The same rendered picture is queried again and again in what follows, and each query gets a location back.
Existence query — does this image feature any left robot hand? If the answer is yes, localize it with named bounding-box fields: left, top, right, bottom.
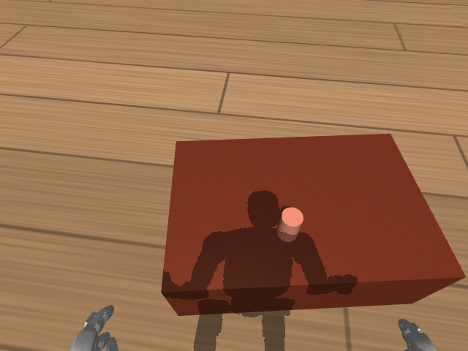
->
left=69, top=305, right=118, bottom=351

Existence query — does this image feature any can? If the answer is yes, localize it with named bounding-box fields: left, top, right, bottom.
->
left=277, top=207, right=303, bottom=242

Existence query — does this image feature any right robot hand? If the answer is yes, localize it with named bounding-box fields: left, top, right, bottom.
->
left=399, top=319, right=438, bottom=351

